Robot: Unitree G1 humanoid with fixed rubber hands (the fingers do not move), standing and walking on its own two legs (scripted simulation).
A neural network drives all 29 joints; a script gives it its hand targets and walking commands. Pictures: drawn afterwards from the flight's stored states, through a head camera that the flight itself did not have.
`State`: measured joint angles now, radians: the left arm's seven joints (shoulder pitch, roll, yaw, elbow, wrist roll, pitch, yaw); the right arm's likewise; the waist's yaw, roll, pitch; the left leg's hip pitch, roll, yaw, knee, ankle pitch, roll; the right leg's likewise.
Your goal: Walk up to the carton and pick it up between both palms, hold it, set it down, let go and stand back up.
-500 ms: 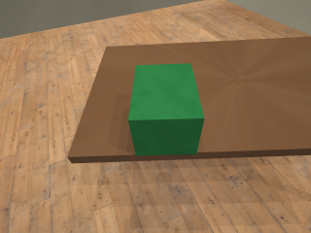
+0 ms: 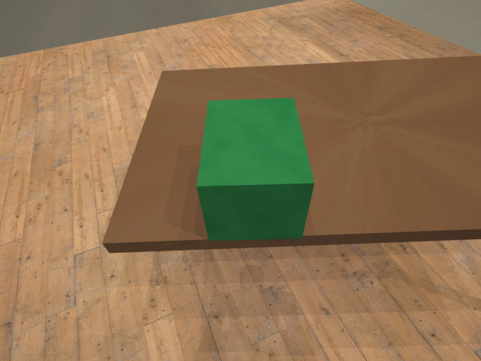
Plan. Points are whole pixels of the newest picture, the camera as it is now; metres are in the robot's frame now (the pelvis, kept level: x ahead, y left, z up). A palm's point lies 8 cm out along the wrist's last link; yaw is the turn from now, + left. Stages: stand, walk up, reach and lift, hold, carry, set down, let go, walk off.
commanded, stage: stand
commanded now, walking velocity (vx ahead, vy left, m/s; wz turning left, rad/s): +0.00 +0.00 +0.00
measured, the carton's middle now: (252, 166) +0.52 +0.00 +0.03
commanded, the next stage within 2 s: walk up in 0.52 s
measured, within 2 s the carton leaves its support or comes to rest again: neither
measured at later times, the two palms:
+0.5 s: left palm out of the picture -0.02 +0.21 -0.15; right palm out of the picture -0.03 -0.21 -0.15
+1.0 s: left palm out of the picture +0.00 +0.24 -0.14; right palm out of the picture -0.01 -0.23 -0.15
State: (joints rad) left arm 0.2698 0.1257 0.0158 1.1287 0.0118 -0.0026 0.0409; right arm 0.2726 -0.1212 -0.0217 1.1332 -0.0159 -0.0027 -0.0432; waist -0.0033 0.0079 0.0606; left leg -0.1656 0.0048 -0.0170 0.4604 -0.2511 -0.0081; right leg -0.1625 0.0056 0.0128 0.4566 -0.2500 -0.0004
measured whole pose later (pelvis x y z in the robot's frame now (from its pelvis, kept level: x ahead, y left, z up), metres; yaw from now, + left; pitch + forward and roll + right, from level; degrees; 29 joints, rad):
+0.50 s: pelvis +0.00 +0.00 +0.00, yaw +0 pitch -2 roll +0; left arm 0.29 0.12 0.01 1.16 0.01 0.00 0.05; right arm 0.30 -0.12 -0.02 1.17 -0.02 0.00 -0.05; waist 0.00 0.01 0.07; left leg -0.16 0.01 -0.02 0.45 -0.25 -0.01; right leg -0.16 0.01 0.01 0.44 -0.25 0.00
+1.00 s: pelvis -0.01 +0.00 +0.00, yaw +1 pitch -3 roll -1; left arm 0.24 0.18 -0.02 1.11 0.01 -0.02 0.05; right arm 0.25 -0.20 0.01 1.16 -0.01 -0.01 -0.05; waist -0.01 0.02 0.08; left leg -0.19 0.00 -0.04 0.50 -0.26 0.00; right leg -0.17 0.00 0.00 0.47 -0.25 0.01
